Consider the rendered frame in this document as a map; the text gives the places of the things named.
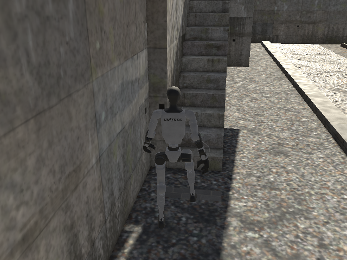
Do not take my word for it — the robot right hand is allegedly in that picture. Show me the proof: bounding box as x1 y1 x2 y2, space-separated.
197 158 209 174

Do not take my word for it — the robot right foot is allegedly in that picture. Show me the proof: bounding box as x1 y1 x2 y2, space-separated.
190 193 197 202

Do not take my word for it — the robot right forearm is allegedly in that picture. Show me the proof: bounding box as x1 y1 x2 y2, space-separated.
195 133 207 160

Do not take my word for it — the right robot shin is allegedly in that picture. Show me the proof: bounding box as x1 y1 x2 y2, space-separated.
187 161 195 195

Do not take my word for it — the right robot upper arm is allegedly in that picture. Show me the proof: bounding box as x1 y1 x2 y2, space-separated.
185 110 200 141

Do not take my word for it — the left robot upper arm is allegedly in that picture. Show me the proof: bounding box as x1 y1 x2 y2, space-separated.
147 109 162 138

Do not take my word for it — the robot left forearm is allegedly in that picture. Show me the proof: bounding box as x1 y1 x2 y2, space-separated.
144 130 152 147

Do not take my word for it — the robot left hand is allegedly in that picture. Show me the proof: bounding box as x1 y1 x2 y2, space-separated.
143 144 155 153

